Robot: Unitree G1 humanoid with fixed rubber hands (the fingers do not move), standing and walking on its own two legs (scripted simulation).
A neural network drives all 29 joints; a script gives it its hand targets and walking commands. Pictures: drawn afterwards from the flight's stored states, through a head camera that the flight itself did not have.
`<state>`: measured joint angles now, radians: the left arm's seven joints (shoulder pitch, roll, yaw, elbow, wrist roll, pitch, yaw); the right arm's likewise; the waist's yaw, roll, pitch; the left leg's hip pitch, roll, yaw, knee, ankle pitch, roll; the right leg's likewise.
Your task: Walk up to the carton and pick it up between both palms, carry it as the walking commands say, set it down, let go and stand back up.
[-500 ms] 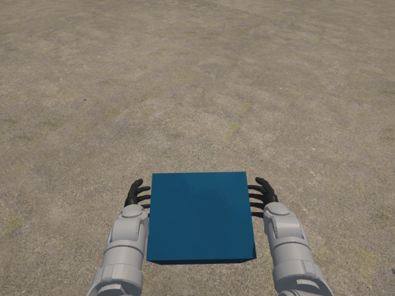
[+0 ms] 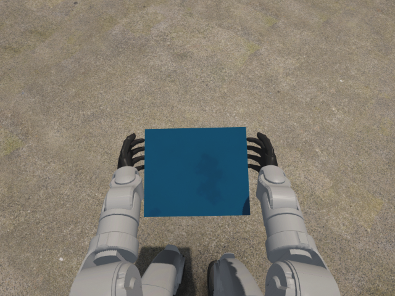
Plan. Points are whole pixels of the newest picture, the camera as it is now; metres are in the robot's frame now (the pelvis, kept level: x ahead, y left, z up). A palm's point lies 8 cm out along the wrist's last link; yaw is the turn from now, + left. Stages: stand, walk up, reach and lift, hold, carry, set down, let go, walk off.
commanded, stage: set down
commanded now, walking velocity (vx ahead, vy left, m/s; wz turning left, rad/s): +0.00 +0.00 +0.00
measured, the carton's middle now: (196, 173) +0.39 +0.03 -0.13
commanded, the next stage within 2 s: none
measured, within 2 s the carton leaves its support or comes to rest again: neither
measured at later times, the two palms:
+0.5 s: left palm (134, 168) +0.38 +0.19 -0.13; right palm (252, 171) +0.40 -0.11 -0.13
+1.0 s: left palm (140, 169) +0.41 +0.20 -0.22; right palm (241, 169) +0.44 -0.09 -0.21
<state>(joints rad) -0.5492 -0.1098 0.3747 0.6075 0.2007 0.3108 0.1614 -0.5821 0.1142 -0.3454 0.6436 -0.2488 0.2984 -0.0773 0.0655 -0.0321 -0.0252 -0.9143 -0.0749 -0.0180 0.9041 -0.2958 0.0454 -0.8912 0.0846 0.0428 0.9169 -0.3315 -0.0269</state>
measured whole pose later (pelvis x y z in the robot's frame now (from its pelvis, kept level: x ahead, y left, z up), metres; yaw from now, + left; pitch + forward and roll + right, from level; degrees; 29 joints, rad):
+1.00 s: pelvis -0.03 +0.02 -0.15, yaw -1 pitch +36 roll -3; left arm -0.91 0.01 0.30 0.75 0.09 0.31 0.26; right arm -0.92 0.01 -0.36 0.75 -0.14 0.29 -0.19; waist 0.07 -0.03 -0.10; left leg -1.71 -0.11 0.00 1.54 -0.46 0.07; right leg -1.67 0.13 0.04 1.54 -0.51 0.03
